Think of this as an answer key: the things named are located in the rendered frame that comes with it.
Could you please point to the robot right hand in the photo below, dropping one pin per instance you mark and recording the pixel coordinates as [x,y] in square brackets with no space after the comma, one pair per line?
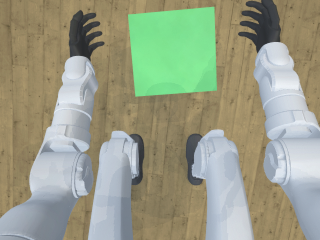
[268,30]

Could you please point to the right robot shin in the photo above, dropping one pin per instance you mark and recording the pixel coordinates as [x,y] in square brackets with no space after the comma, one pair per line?
[212,133]

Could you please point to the right robot upper arm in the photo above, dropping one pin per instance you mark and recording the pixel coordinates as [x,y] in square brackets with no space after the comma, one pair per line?
[294,164]

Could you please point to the robot right forearm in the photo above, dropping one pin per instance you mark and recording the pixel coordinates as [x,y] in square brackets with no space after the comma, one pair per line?
[283,101]

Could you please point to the left robot upper arm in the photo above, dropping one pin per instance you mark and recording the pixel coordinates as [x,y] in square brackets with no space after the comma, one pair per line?
[58,180]

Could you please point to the robot left forearm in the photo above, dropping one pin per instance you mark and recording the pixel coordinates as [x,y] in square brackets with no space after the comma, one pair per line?
[69,131]

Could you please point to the robot right foot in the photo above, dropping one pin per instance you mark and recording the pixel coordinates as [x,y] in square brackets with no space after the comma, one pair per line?
[191,145]

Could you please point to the robot left hand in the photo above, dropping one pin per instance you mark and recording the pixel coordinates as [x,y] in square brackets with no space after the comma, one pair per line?
[78,41]

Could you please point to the carton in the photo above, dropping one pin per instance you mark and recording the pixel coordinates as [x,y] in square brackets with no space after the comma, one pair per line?
[173,51]

